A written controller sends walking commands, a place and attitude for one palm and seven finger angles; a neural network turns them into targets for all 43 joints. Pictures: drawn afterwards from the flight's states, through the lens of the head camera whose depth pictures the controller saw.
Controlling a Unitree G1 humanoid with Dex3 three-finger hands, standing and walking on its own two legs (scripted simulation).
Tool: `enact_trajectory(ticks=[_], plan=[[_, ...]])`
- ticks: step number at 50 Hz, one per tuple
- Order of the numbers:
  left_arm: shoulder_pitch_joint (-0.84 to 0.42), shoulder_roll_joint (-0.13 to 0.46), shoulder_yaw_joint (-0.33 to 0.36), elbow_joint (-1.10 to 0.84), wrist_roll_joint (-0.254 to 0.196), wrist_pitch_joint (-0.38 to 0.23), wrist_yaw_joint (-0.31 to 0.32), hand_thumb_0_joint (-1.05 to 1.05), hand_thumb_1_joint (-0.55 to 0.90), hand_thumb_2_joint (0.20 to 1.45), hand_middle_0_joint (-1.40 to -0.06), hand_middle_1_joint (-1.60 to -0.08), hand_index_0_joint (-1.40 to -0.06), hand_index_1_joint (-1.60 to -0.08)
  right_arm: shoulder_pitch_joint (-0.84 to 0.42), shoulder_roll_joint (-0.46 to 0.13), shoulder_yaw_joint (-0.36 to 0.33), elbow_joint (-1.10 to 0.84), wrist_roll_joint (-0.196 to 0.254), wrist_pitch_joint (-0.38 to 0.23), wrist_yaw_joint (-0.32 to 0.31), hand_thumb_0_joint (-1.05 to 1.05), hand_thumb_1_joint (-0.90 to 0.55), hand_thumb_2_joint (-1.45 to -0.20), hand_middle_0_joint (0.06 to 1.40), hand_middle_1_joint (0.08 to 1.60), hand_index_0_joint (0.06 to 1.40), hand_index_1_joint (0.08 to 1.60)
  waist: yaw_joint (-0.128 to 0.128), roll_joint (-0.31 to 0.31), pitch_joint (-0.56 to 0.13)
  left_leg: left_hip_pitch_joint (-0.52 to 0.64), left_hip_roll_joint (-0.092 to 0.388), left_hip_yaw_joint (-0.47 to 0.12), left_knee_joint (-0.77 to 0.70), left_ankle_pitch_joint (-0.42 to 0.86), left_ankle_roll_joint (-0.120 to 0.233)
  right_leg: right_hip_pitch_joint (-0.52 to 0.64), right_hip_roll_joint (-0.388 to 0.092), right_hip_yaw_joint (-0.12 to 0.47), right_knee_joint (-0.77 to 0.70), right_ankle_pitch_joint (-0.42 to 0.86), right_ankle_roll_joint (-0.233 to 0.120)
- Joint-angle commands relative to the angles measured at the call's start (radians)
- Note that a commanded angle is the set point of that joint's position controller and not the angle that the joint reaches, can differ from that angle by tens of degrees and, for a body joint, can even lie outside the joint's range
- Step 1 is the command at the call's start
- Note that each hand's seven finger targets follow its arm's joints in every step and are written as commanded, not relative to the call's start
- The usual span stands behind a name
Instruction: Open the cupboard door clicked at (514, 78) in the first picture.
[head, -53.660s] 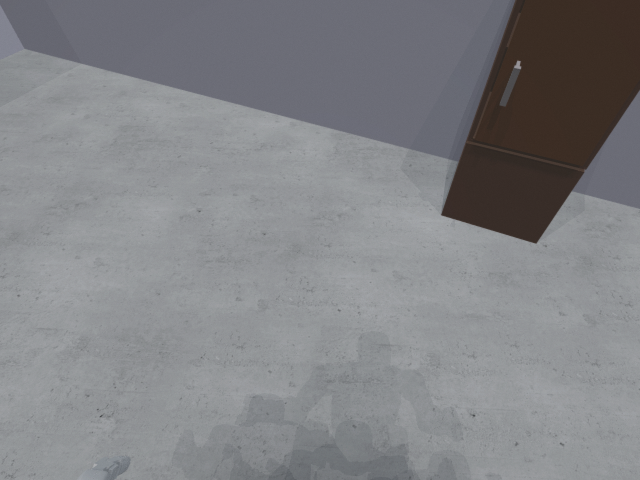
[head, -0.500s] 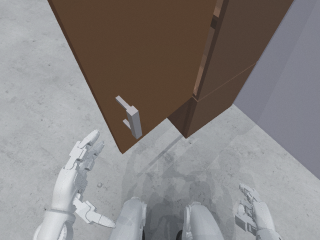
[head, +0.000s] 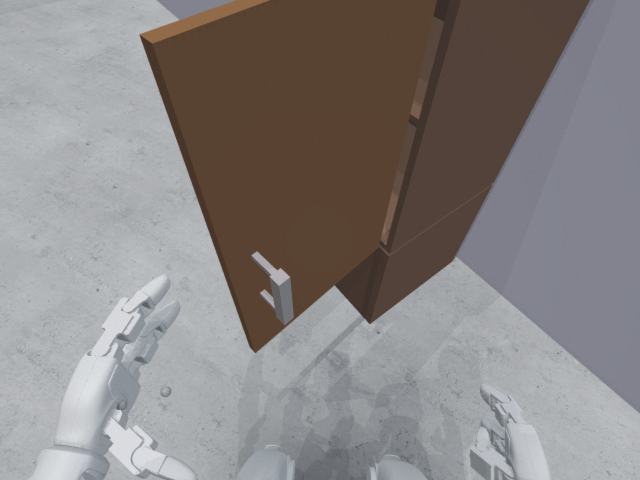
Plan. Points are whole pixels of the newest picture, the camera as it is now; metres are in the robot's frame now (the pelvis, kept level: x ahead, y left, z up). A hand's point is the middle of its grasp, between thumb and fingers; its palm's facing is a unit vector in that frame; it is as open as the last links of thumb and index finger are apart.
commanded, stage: draw the hand back to the body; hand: left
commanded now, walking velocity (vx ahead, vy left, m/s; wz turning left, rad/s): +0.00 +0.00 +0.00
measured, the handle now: (273, 289) +0.38 +0.09 -0.02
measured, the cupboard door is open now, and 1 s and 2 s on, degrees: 97 97 97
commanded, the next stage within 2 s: step back with the hand held close in 1.12 s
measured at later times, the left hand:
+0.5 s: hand (46, 323) +0.23 +0.24 +0.18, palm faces +0.33 -0.85 -0.40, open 12.0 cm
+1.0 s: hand out of the picture +0.23 +0.25 +0.24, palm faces +0.43 -0.81 -0.40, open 7.5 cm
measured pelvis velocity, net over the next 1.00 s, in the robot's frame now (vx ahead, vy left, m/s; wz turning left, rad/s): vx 0.03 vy -0.01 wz -0.01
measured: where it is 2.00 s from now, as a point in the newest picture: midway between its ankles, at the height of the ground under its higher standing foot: outside the picture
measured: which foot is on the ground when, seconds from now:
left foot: down 0.00-1.00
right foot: down 0.00-1.00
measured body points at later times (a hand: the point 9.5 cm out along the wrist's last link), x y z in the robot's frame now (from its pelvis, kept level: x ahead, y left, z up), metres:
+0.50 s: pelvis +0.04 +0.01 +0.08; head +0.03 -0.02 +0.52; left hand +0.20 +0.28 +0.20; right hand +0.22 -0.21 -0.01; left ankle +0.01 +0.11 -0.65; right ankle +0.01 -0.11 -0.65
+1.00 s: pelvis +0.03 -0.01 +0.09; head +0.01 -0.03 +0.54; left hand +0.20 +0.29 +0.26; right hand +0.22 -0.23 +0.00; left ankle +0.01 +0.11 -0.65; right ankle +0.01 -0.11 -0.65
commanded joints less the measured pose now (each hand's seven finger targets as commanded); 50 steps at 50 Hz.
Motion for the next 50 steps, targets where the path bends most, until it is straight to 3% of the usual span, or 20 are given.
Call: enact_trajectory(ticks=[1,2,3,4,5,7,9,12,18,22,25,27,29,30,37,38,40,45,50], plan=[[-0.002,0.130,0.115,-0.220,-0.028,-0.038,-0.011,0.000,-0.360,0.360,-0.155,-0.300,-0.155,-0.300,-0.049,-0.121,-0.048,-0.168,0.011,-0.061,-0.009,0.000,-0.900,-0.900,0.200,0.300,0.200,0.300,0.001,0.016,-0.132,0.210,-0.018,-0.013,-0.260,0.233,-0.002,0.193,0.031,0.028,-0.228,0.193,0.002],[-0.001,0.132,0.120,-0.216,-0.030,-0.028,-0.011,0.000,-0.325,0.375,-0.156,-0.300,-0.156,-0.300,-0.051,-0.122,-0.048,-0.167,0.012,-0.062,-0.009,0.000,-0.900,-0.900,0.200,0.300,0.200,0.300,-0.004,0.009,-0.124,0.218,-0.018,-0.014,-0.268,0.234,0.001,0.207,0.034,0.028,-0.241,0.192,0.002],[0.024,0.275,0.149,-0.259,0.127,0.066,0.145,0.000,-0.290,0.390,-0.158,-0.300,-0.158,-0.300,-0.059,-0.115,-0.045,-0.180,0.008,-0.033,-0.037,0.000,-0.900,-0.900,0.200,0.300,0.200,0.300,0.073,0.055,-0.182,0.272,-0.006,0.008,-0.351,0.265,0.002,0.271,-0.004,0.089,-0.299,0.200,-0.012],[0.068,0.179,0.096,-0.296,0.145,0.125,0.221,0.000,-0.255,0.405,-0.159,-0.300,-0.159,-0.300,-0.045,-0.089,-0.032,-0.197,0.006,-0.024,-0.047,0.000,-0.900,-0.900,0.200,0.300,0.200,0.300,0.040,0.062,-0.134,0.306,-0.005,0.008,-0.377,0.273,0.000,0.276,-0.007,0.073,-0.319,0.212,-0.007],[0.102,0.137,0.054,-0.297,0.171,0.172,0.271,0.000,-0.220,0.420,-0.160,-0.300,-0.160,-0.300,-0.039,-0.086,-0.028,-0.184,0.006,-0.013,-0.050,0.000,-0.900,-0.900,0.200,0.300,0.200,0.300,0.036,0.086,-0.089,0.327,0.000,0.006,-0.397,0.285,-0.002,0.290,-0.009,0.061,-0.334,0.220,-0.005],[0.091,0.165,0.071,-0.320,0.200,0.227,0.336,0.000,-0.150,0.450,-0.162,-0.300,-0.162,-0.300,-0.050,-0.093,-0.024,-0.171,0.002,-0.004,-0.056,0.000,-0.900,-0.900,0.200,0.300,0.200,0.300,0.030,0.028,-0.082,0.366,0.005,0.001,-0.420,0.327,0.004,0.345,-0.006,0.053,-0.375,0.256,-0.002],[0.070,0.180,0.076,-0.348,0.216,0.251,0.370,0.000,-0.080,0.480,-0.165,-0.300,-0.165,-0.300,-0.049,-0.099,-0.018,-0.157,-0.002,-0.008,-0.061,0.000,-0.900,-0.900,0.200,0.300,0.200,0.300,0.024,0.013,-0.077,0.419,0.005,0.006,-0.445,0.370,0.007,0.391,-0.009,0.049,-0.404,0.302,0.003],[0.021,0.201,0.100,-0.328,0.226,0.273,0.399,0.000,0.025,0.525,-0.169,-0.300,-0.169,-0.300,-0.067,-0.109,-0.008,-0.128,-0.008,-0.026,-0.064,0.000,-0.900,-0.900,0.200,0.300,0.200,0.300,0.025,-0.009,-0.020,0.472,0.006,0.000,-0.500,0.385,0.008,0.444,-0.009,0.045,-0.464,0.323,0.003],[-0.033,0.201,0.131,-0.343,0.229,0.269,0.403,0.000,0.235,0.615,-0.176,-0.300,-0.176,-0.300,-0.101,-0.109,-0.002,-0.081,-0.011,-0.067,-0.054,0.000,-0.900,-0.900,0.200,0.300,0.200,0.300,0.039,-0.005,0.027,0.587,0.006,0.003,-0.601,0.427,0.006,0.544,-0.014,0.044,-0.548,0.360,0.006],[-0.013,0.234,0.201,-0.352,0.222,0.263,0.398,0.000,0.375,0.675,-0.181,-0.300,-0.181,-0.300,-0.122,-0.107,-0.003,-0.046,-0.018,-0.088,-0.042,0.000,-0.900,-0.900,0.200,0.300,0.200,0.300,0.060,-0.006,0.027,0.642,0.004,0.014,-0.643,0.530,0.005,0.644,-0.016,0.044,-0.595,0.461,0.005],[-0.039,0.230,0.220,-0.384,0.217,0.253,0.388,0.000,0.480,0.720,-0.185,-0.300,-0.185,-0.300,-0.130,-0.100,-0.002,-0.028,-0.019,-0.097,-0.032,0.000,-0.900,-0.900,0.200,0.300,0.200,0.300,0.059,0.019,0.051,0.690,0.011,0.017,-0.675,0.596,-0.001,0.670,-0.014,0.044,-0.624,0.502,0.010],[-0.046,0.252,0.256,-0.380,0.215,0.247,0.386,0.000,0.550,0.750,-0.187,-0.300,-0.187,-0.300,-0.144,-0.100,-0.004,-0.014,-0.021,-0.103,-0.027,0.000,-0.900,-0.900,0.200,0.300,0.200,0.300,0.067,-0.007,0.063,0.706,0.013,0.017,-0.695,0.621,-0.002,0.702,-0.012,0.042,-0.646,0.526,0.008],[-0.055,0.252,0.273,-0.394,0.210,0.239,0.381,0.000,0.620,0.780,-0.190,-0.300,-0.190,-0.300,-0.148,-0.097,-0.006,-0.005,-0.023,-0.105,-0.022,0.000,-0.900,-0.900,0.200,0.300,0.200,0.300,0.067,0.007,0.068,0.729,0.014,0.025,-0.713,0.639,-0.002,0.720,-0.013,0.045,-0.662,0.548,0.011],[-0.066,0.263,0.291,-0.407,0.208,0.234,0.380,0.000,0.655,0.795,-0.191,-0.300,-0.191,-0.300,-0.152,-0.098,-0.008,-0.002,-0.025,-0.105,-0.020,0.000,-0.900,-0.900,0.200,0.300,0.200,0.300,0.071,0.008,0.052,0.743,0.013,0.026,-0.722,0.642,-0.002,0.736,-0.012,0.047,-0.669,0.554,0.011],[-0.154,0.299,0.366,-0.405,0.197,0.205,0.377,0.000,0.900,0.900,-0.200,-0.300,-0.200,-0.300,-0.187,-0.096,-0.015,0.032,-0.027,-0.106,-0.016,0.000,-0.900,-0.900,0.200,0.300,0.200,0.300,0.074,-0.004,0.101,0.768,0.010,0.043,-0.767,0.568,0.001,0.764,-0.006,0.056,-0.731,0.530,0.011],[-0.131,0.258,0.338,-0.365,0.197,0.206,0.371,0.000,0.900,0.900,-0.200,-0.300,-0.200,-0.300,-0.187,-0.096,-0.016,0.036,-0.028,-0.105,-0.015,0.000,-0.900,-0.900,0.200,0.300,0.200,0.300,0.070,0.009,0.125,0.769,0.010,0.044,-0.774,0.552,0.001,0.750,-0.007,0.057,-0.735,0.515,0.013],[-0.111,0.231,0.314,-0.337,0.194,0.208,0.363,0.000,0.900,0.900,-0.200,-0.300,-0.200,-0.300,-0.186,-0.101,-0.021,0.038,-0.028,-0.100,-0.009,0.000,-0.900,-0.900,0.200,0.300,0.200,0.300,0.071,-0.012,0.137,0.771,0.012,0.041,-0.788,0.548,0.003,0.754,-0.005,0.055,-0.743,0.507,0.015],[-0.130,0.270,0.342,-0.383,0.199,0.195,0.363,0.000,0.900,0.900,-0.200,-0.300,-0.200,-0.300,-0.198,-0.103,-0.029,0.038,-0.033,-0.099,-0.008,0.000,-0.900,-0.900,0.200,0.300,0.200,0.300,0.078,-0.007,0.079,0.797,0.007,0.048,-0.796,0.562,0.008,0.794,-0.008,0.064,-0.753,0.533,0.015],[-0.140,0.277,0.348,-0.395,0.200,0.192,0.366,0.000,0.900,0.900,-0.200,-0.300,-0.200,-0.300,-0.208,-0.094,-0.026,0.046,-0.032,-0.108,-0.014,0.000,-0.900,-0.900,0.200,0.300,0.200,0.300,0.079,0.012,0.109,0.803,0.004,0.051,-0.804,0.542,0.006,0.785,-0.005,0.067,-0.774,0.515,0.014]])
